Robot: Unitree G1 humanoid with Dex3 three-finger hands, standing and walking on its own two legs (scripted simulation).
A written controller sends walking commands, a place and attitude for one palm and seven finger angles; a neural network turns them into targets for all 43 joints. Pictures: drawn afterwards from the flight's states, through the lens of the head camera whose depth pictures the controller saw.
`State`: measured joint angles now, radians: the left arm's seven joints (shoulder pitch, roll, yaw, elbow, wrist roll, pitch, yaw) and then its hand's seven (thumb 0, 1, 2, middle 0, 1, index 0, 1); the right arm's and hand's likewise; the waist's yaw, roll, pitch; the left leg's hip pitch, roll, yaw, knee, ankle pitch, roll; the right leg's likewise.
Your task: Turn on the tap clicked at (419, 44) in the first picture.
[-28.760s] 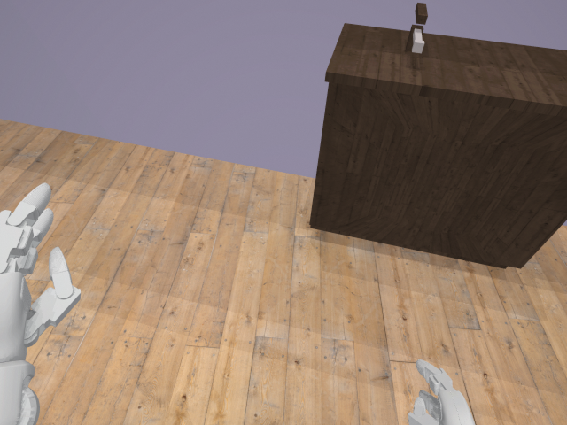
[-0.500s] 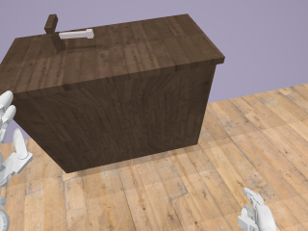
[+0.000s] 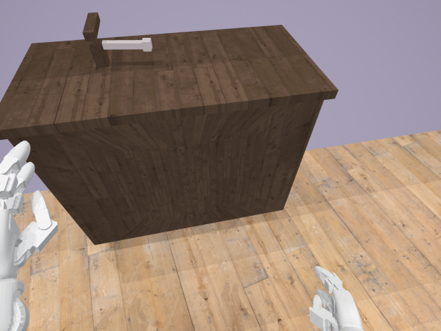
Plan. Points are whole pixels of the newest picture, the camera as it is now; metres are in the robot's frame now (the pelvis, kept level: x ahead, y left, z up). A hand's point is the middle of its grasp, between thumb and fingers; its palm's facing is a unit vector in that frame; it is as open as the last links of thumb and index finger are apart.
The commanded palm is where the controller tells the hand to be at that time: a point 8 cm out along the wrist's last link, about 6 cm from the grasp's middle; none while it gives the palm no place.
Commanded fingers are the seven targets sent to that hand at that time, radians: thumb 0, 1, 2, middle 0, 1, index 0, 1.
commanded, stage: stop stepping back and stand still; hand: left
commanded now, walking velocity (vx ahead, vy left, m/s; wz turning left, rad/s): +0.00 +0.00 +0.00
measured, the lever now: (147, 44) +0.84 +0.29 +0.10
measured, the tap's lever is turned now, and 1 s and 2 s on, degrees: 81 81 81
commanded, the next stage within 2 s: stand and check the lever's angle in 0.22 s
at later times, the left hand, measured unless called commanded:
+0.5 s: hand (64, 221) +0.22 +0.24 +0.15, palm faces +0.39 -0.85 -0.36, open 7.4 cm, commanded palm +0.17 +0.28 +0.17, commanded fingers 0.00 0.90 0.90 -0.20 -0.30 -0.20 -0.30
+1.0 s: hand (71, 219) +0.23 +0.23 +0.15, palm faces +0.39 -0.85 -0.36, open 7.4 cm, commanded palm +0.17 +0.27 +0.17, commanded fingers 0.00 0.90 0.90 -0.20 -0.30 -0.20 -0.30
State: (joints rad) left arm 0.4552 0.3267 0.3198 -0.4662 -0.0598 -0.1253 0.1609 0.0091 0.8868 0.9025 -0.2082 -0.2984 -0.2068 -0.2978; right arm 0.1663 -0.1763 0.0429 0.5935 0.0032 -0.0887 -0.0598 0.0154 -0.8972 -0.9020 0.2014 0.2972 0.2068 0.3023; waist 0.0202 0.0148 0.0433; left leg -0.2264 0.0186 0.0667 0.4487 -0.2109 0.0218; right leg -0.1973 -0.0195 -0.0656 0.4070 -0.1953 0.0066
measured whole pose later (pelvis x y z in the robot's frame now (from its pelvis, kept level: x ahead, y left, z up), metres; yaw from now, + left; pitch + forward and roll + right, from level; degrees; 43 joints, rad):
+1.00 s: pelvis +0.01 -0.01 +0.00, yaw -1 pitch +0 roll -1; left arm 0.48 0.32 0.30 -0.45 -0.07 -0.09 0.16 0.01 0.89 0.90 -0.21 -0.30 -0.21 -0.30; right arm 0.18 -0.22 0.01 0.60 0.01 -0.06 -0.08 0.02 -0.90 -0.90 0.20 0.30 0.20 0.30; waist 0.01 0.04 0.02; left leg -0.21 0.04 0.07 0.43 -0.21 0.00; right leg -0.18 0.01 -0.06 0.38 -0.19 -0.01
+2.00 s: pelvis +0.01 +0.00 +0.00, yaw +0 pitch +0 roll -1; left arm 0.48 0.33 0.31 -0.45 -0.07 -0.10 0.15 0.01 0.89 0.90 -0.21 -0.30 -0.21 -0.30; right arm 0.17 -0.21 0.02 0.60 0.00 -0.06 -0.08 0.02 -0.90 -0.90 0.20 0.30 0.20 0.30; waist 0.01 0.04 0.01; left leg -0.21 0.03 0.07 0.43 -0.22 0.01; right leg -0.18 -0.01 -0.06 0.37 -0.19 0.00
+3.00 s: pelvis +0.02 -0.01 +0.00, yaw +0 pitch +0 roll -1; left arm 0.47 0.33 0.30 -0.45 -0.07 -0.10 0.15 0.01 0.89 0.90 -0.21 -0.30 -0.21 -0.30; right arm 0.17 -0.22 0.02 0.59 0.01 -0.06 -0.08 0.02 -0.90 -0.90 0.20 0.30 0.20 0.30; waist 0.02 0.04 0.02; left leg -0.21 0.03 0.06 0.43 -0.22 0.01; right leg -0.18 -0.01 -0.07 0.37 -0.20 0.00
